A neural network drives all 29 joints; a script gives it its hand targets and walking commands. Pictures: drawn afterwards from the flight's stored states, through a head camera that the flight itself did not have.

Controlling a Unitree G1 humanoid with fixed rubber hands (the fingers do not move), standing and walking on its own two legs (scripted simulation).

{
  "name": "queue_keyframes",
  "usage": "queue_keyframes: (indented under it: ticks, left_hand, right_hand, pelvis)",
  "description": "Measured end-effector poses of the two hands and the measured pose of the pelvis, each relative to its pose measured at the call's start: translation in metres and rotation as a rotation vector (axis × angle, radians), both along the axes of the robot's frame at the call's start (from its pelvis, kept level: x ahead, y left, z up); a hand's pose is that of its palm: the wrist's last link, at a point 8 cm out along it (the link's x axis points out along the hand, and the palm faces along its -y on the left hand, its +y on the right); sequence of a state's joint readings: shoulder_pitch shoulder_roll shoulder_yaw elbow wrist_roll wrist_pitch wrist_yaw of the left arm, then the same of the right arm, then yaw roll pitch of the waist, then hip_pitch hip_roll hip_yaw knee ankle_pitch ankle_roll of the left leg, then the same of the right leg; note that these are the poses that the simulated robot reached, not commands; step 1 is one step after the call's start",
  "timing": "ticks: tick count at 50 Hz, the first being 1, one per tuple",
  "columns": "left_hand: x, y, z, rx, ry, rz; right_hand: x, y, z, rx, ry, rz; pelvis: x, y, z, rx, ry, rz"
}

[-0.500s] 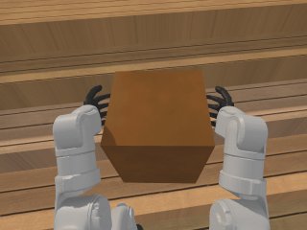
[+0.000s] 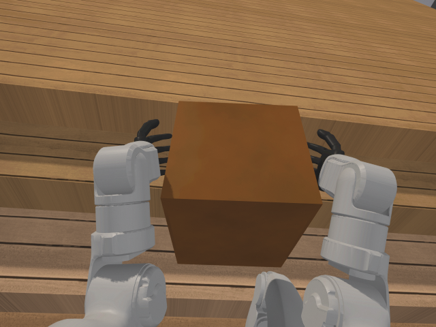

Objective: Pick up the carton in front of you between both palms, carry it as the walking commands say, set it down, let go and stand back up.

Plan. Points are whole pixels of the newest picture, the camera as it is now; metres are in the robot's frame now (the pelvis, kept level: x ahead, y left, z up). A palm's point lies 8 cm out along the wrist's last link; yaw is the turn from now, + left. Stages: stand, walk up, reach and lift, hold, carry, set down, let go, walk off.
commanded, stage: carry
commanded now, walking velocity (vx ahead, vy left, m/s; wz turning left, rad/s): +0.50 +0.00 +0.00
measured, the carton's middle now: (233, 190) +0.36 +0.01 +0.10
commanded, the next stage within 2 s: none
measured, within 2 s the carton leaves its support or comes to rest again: neither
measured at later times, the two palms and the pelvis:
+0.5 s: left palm (154, 7) +0.61 +0.21 +0.33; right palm (299, 37) +0.62 -0.09 +0.31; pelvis +0.27 +0.04 +0.17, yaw +2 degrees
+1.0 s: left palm out of the picture +0.87 +0.27 +0.54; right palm out of the picture +0.86 -0.03 +0.56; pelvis +0.53 +0.11 +0.34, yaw +1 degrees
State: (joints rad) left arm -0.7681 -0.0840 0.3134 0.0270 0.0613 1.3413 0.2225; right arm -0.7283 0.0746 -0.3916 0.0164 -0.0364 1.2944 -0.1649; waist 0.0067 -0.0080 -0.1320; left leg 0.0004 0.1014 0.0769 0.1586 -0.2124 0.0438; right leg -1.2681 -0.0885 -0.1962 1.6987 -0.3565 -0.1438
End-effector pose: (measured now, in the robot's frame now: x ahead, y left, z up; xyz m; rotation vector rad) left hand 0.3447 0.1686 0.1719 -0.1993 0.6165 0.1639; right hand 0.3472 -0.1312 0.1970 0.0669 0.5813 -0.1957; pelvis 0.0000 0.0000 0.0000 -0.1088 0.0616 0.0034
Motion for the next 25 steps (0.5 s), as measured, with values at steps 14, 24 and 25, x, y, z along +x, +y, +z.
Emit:
queue_keyframes:
  ticks: [14,24,25]
  left_hand:
    - [0.119,0.018,0.044,0.047,0.089,0.118]
    - [0.247,0.037,0.153,0.126,-0.081,0.053]
    - [0.262,0.04,0.158,0.128,-0.076,0.043]
  right_hand:
    - [0.15,0.019,0.021,0.064,0.092,0.085]
    - [0.262,0.037,0.113,0.083,-0.06,0.069]
    - [0.275,0.04,0.118,0.079,-0.052,0.062]
  pelvis:
    - [0.138,-0.015,0.111,0.037,-0.013,0.038]
    - [0.259,0.031,0.163,0.12,-0.019,0.023]
    - [0.273,0.037,0.167,0.134,-0.008,0.023]
